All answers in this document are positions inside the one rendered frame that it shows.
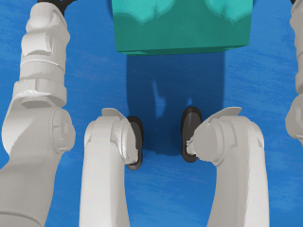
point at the robot right foot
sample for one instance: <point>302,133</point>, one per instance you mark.
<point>191,119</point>

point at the robot left upper arm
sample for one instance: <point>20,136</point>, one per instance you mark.
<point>35,140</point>

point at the robot left forearm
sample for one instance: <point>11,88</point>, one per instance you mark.
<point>42,65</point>

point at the carton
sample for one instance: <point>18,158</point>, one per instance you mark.
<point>174,27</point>

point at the robot right forearm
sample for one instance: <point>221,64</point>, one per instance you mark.
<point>296,23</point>

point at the robot left hand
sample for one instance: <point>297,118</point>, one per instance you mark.
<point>61,5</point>

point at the right robot thigh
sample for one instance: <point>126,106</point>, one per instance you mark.
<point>241,195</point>

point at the robot right upper arm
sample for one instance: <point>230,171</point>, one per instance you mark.
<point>294,119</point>

